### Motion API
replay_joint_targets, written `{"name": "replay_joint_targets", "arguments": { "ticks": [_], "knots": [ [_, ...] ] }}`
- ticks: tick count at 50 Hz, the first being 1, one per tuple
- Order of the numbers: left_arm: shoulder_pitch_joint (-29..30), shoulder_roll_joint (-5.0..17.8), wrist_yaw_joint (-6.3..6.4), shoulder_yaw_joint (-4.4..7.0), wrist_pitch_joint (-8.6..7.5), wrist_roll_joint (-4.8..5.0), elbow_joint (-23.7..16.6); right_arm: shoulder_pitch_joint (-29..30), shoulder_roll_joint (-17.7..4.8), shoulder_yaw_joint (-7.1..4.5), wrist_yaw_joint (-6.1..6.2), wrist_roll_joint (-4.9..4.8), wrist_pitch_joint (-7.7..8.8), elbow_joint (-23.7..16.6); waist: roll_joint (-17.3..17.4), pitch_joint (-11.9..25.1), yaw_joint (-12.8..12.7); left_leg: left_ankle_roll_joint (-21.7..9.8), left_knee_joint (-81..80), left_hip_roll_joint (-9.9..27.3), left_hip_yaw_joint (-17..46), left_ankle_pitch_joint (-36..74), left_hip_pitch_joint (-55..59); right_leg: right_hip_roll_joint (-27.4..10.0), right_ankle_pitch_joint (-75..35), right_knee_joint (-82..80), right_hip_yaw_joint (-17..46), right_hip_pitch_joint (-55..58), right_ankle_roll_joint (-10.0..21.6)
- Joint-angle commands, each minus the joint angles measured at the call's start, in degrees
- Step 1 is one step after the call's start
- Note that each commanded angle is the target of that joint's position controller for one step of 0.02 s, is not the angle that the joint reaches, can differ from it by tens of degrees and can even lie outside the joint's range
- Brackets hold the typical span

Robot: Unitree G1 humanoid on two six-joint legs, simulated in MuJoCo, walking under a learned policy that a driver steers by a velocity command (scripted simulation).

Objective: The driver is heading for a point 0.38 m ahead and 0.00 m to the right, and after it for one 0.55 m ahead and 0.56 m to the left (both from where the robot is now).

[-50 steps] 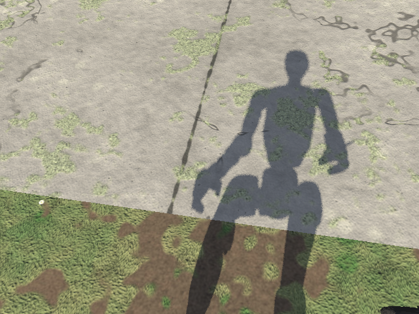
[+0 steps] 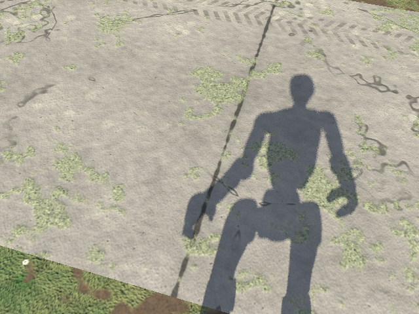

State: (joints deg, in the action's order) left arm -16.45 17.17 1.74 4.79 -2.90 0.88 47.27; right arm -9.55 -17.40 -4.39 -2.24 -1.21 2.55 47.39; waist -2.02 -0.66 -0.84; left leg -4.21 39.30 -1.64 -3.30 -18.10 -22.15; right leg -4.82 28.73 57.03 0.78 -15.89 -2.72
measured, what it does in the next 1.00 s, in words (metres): walks ahead, turning left: right foot, then left foot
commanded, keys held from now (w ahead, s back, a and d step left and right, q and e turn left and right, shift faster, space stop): w+q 0.16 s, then w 0.14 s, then w+q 0.70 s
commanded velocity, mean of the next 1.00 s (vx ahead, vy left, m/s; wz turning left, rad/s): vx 0.47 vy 0.00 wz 0.49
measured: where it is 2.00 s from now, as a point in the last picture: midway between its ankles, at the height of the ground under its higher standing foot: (91, 197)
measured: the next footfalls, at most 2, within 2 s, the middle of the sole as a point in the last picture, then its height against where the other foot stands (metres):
right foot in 0.42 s outside the picture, level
left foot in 0.94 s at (128, 281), level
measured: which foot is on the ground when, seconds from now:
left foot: down 0.00-0.44, up 0.46-0.92, down 0.94-1.00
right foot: up 0.00-0.40, down 0.42-0.94, up 0.96-1.00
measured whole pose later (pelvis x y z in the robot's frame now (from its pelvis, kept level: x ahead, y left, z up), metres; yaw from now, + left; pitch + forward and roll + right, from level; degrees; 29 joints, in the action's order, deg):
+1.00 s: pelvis +0.50 +0.13 +0.00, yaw +32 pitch +2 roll -1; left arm -15.1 17.5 -0.1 3.8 -4.3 1.0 48.1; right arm -7.2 -17.1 -4.2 -2.1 -1.3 1.9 35.7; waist 0.4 -4.0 -1.8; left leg -5.6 37.6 -1.9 -1.8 -10.3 -29.0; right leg -3.6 29.5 60.1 -3.6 -10.8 -1.5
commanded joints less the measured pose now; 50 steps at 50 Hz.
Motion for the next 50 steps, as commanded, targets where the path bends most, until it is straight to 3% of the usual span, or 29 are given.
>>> {"name": "replay_joint_targets", "arguments": {
  "ticks": [1,2,3,4,7,10,12,17,19,20,21,22,23,24,25,26,27,29,32,37,40,42,44,45,46,47,48,49,50],
  "knots": [
    [9.6,5.5,-0.94,0.13,-5.08,1.42,-9.5,-11.0,-8.5,-1.6,0.51,0.28,2.11,-1.4,7.8,2.1,5.9,-15.2,-26.7,20.2,41.9,-7.5,30.6,1.3,-4.2,17.3,4.7,-37.8,3.2],
    [9.2,5.5,-0.77,0.37,-5.42,-0.15,-8.4,-7.9,-7.5,-1.18,0.67,0.37,2.05,-2.4,3.9,0.5,4.0,-12.9,-26.0,17.5,35.4,-1.5,25.5,-0.5,-8.3,12.8,4.6,-34.3,3.6],
    [8.5,6.2,-0.78,0.88,-5.31,-1.2,-8.0,-5.9,-6.6,-0.8,0.93,0.6,1.96,-3.4,4.3,0.0,2.6,-11.5,-26.5,15.2,30.5,3.7,21.6,-1.4,-11.5,7.9,4.6,-30.1,3.6],
    [8.3,6.2,-1.09,1.09,-4.92,-1.42,-7.9,-5.5,-6.2,-0.58,1.28,0.75,1.81,-3.9,5.4,0.1,1.8,-10.8,-27.4,13.6,27.6,7.3,19.6,-1.3,-13.7,4.7,4.2,-27.1,3.2],
    [11.5,3.6,-1.47,0.43,-4.0,-1.58,-9.0,-8.0,-7.4,-1.06,2.62,0.13,1.64,-3.9,4.5,-0.4,1.8,-10.4,-28.3,11.2,21.2,17.8,17.3,0.9,-20.0,-6.4,2.0,-25.0,0.8],
    [17.2,0.8,-2.26,-0.78,-4.04,-1.09,-10.5,-9.8,-7.4,-1.23,3.51,-0.03,1.19,-3.5,6.4,-1.2,3.6,-8.3,-28.2,8.5,16.2,18.1,13.2,3.5,-30.6,-20.8,0.6,-19.2,-0.3],
    [20.7,0.5,-3.02,-1.11,-4.26,-0.5,-11.3,-12.4,-6.9,-1.13,3.58,-0.05,1.21,-2.7,7.2,-1.8,5.4,-7.8,-28.8,9.2,16.3,15.5,11.7,4.2,-35.5,-24.9,0.0,-15.6,-0.2],
    [23.2,3.4,-3.73,-0.45,-4.99,-0.34,-13.0,-15.5,-6.8,-1.46,3.7,-0.21,0.71,-1.2,7.5,-3.1,5.1,-6.6,-24.2,13.4,20.7,20.0,20.4,4.0,-31.4,-29.9,2.0,-15.9,3.1],
    [18.2,5.3,-3.47,0.46,-5.38,-0.43,-12.0,-14.6,-7.6,-1.86,3.74,0.03,0.2,-1.7,8.8,-0.4,2.2,-5.6,-18.2,12.6,21.1,32.7,21.8,5.8,-26.6,-31.1,0.3,-8.4,5.0],
    [11.2,7.1,-3.08,1.5,-5.51,-0.56,-10.2,-13.6,-6.9,-1.55,3.58,0.32,0.02,-2.3,8.4,4.6,-1.5,-4.2,-10.2,9.7,19.3,39.0,19.9,5.7,-27.5,-31.9,-0.2,2.2,6.9],
    [1.0,9.7,-2.57,2.24,-5.5,-1.5,-8.9,-11.8,-5.0,-0.63,3.35,1.02,0.01,-4.1,6.1,13.4,-6.3,-2.3,4.0,6.4,17.7,31.6,10.9,-1.9,-26.0,-28.7,7.0,19.4,10.6],
    [-6.3,14.1,-2.47,3.4,-4.95,-2.09,-7.0,-20.0,0.7,0.98,3.19,0.18,0.73,-4.9,-9.6,23.4,-4.2,2.2,26.0,-2.6,12.5,1.0,-10.5,-16.4,-14.7,-31.8,32.3,41.9,19.3],
    [-6.3,9.1,-2.81,2.17,-4.65,-0.89,-6.4,-20.3,-3.2,0.53,3.18,-1.12,1.16,-4.2,-12.9,23.1,-4.4,2.6,34.6,-1.2,14.4,-13.9,-18.4,-19.7,-3.2,-38.9,44.0,40.6,20.0],
    [-2.1,5.6,-2.54,1.1,-4.29,-0.38,-6.9,-14.5,-7.5,-0.75,3.15,-1.71,1.14,-5.0,-7.0,12.5,-4.9,2.7,37.0,2.0,13.9,-9.5,-21.9,-17.4,-0.5,-40.6,35.3,31.9,17.0],
    [1.4,4.3,-2.31,0.6,-3.88,-0.74,-7.1,-10.6,-7.4,-0.76,3.23,-1.16,1.03,-6.0,-2.7,6.9,-3.7,2.7,35.7,4.6,11.7,-4.8,-20.7,-15.1,-6.0,-41.6,27.2,23.4,15.0],
    [3.7,3.1,-2.36,0.16,-3.72,-1.16,-6.5,-8.2,-6.3,-0.79,3.12,-0.4,0.95,-6.7,-1.2,2.7,-2.2,2.8,32.7,6.2,11.2,-2.2,-19.1,-12.7,-12.0,-43.6,21.4,16.1,14.2],
    [5.2,2.1,-2.33,-0.21,-3.94,-1.71,-6.2,-8.6,-5.5,-1.06,2.98,-0.25,0.49,-6.7,-2.5,1.5,-0.5,2.7,30.4,7.8,11.3,-0.4,-16.4,-10.8,-15.7,-45.2,16.6,11.7,13.4],
    [6.3,2.4,-2.43,0.08,-4.46,-1.41,-5.4,-10.1,-2.8,-0.69,2.75,-0.56,-0.69,-6.7,-3.6,0.5,1.1,3.0,28.3,9.0,10.1,0.7,-13.9,-9.8,-19.4,-48.2,10.8,7.1,13.7],
    [6.1,4.8,-2.28,0.91,-4.96,-1.25,-3.9,-7.3,-1.9,-0.42,2.78,0.01,-1.46,-8.6,-1.8,-1.2,1.4,4.1,23.0,9.9,10.1,6.0,-17.3,-10.5,-24.9,-50.6,4.8,6.2,14.9],
    [4.5,7.0,-1.66,1.33,-4.0,-0.96,-2.6,0.8,-0.8,0.37,0.97,0.01,-0.34,-11.0,-0.3,-2.6,-1.5,3.8,6.1,8.8,5.7,20.7,-15.4,-8.1,-30.7,-50.4,-6.0,8.8,12.6],
    [1.2,8.7,-1.52,1.77,-2.96,-0.28,-1.3,6.2,-0.6,0.68,-0.09,-0.11,-0.29,-13.5,0.2,-4.1,-3.5,2.7,0.0,8.0,3.5,20.4,-15.9,-9.9,-31.2,-49.3,-8.1,13.9,11.8],
    [0.1,9.7,-1.53,2.13,-2.04,0.34,-0.7,8.0,-1.4,0.44,-0.65,-0.1,-0.42,-15.1,-0.1,-4.7,-3.4,1.3,-2.3,7.1,2.2,16.1,-16.5,-11.3,-35.5,-46.8,-9.1,18.2,10.9],
    [0.6,11.5,-1.31,2.61,-1.17,0.86,-0.8,6.2,-3.3,-0.49,-0.88,0.16,-0.71,-15.8,-1.9,-2.2,-1.1,-0.9,-3.2,3.8,-0.9,9.6,-11.4,-11.7,-53.1,-39.8,-11.0,21.0,9.7],
    [1.1,12.2,-1.16,2.8,-0.67,1.09,-1.0,1.7,-5.0,-1.5,-0.8,0.18,-0.93,-15.1,-2.7,0.9,1.8,-2.4,-3.6,1.3,-2.6,7.1,-5.1,-11.1,-62.3,-32.4,-12.1,21.0,9.0],
    [1.8,11.7,-0.96,2.48,-0.26,1.24,-1.2,-7.3,-7.7,-3.18,-0.37,-0.05,-1.13,-12.9,-1.7,5.5,7.0,-4.4,-6.9,-1.6,-3.5,9.8,7.5,-9.2,-64.9,-20.5,-14.1,17.1,7.3],
    [0.8,9.1,-0.74,1.34,-0.48,-0.11,-2.1,-17.5,-12.5,-5.25,0.79,-0.28,-1.73,-10.5,3.6,11.3,11.1,-7.5,-7.6,2.9,5.9,10.5,26.0,-7.0,-50.0,-2.9,-14.3,3.3,4.6],
    [-4.2,0.6,-1.47,-1.45,-1.96,-2.36,-5.7,-15.0,-19.1,-5.82,1.13,-0.77,-1.21,-11.0,18.9,15.6,3.2,-18.1,-13.5,17.5,39.3,0.2,43.1,5.1,3.1,17.3,-9.3,-22.8,1.0],
    [1.1,5.3,-2.26,-0.95,-4.17,-0.25,-6.1,-16.9,-14.3,-4.35,0.76,-0.24,-0.22,-13.1,12.1,23.1,7.7,-20.1,-21.7,21.0,52.0,-6.8,46.3,5.8,5.8,23.6,4.0,-28.9,1.8],
    [6.5,8.1,-2.68,-0.22,-5.18,1.78,-7.8,-15.2,-10.9,-3.32,0.53,0.32,0.57,-12.1,9.1,14.8,8.4,-16.9,-22.7,19.4,43.4,-2.4,41.5,3.2,-0.1,22.7,4.2,-33.4,3.0]
  ]
}}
